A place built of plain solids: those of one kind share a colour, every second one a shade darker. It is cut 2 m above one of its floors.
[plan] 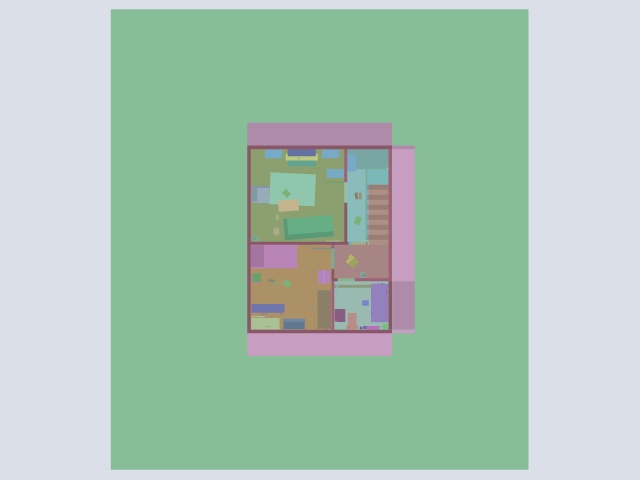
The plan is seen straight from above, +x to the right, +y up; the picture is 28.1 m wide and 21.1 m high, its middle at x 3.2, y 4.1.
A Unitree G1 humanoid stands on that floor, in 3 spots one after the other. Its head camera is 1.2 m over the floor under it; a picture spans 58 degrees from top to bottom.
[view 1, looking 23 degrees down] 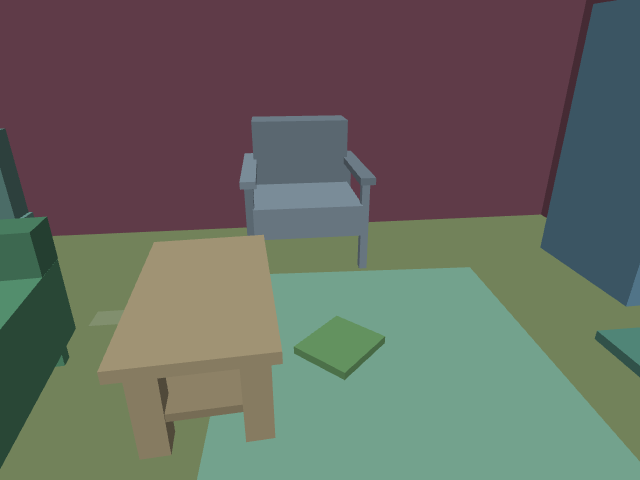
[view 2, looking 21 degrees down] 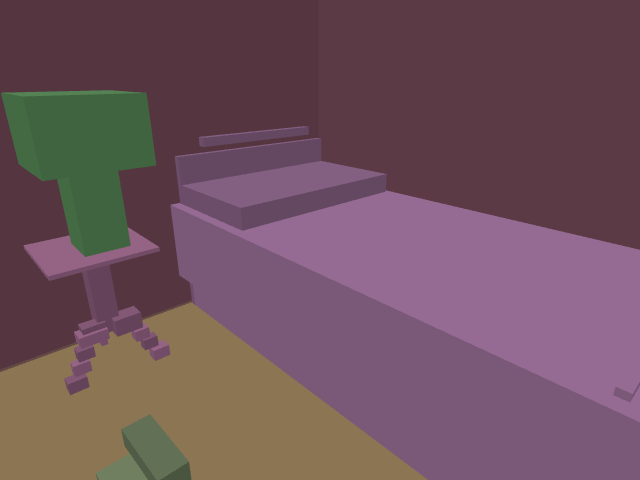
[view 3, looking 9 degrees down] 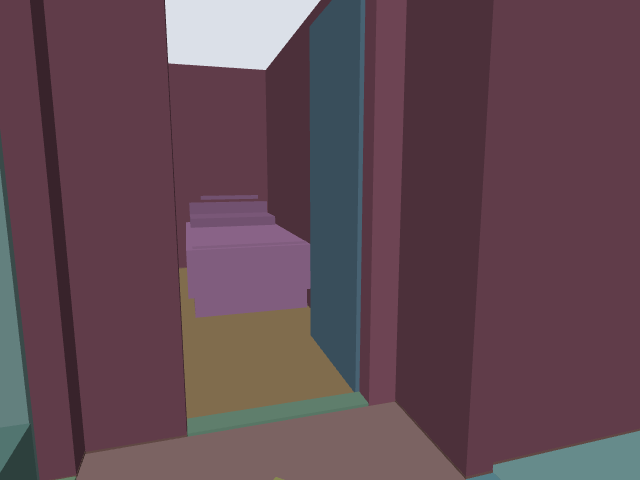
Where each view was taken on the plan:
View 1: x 3.27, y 5.88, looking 173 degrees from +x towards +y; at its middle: upper_floor_living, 3.07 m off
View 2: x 2.23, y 1.98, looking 137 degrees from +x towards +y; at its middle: child_bed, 1.73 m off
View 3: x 5.75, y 2.89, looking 163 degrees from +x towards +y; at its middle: leaf_bedroom_door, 2.86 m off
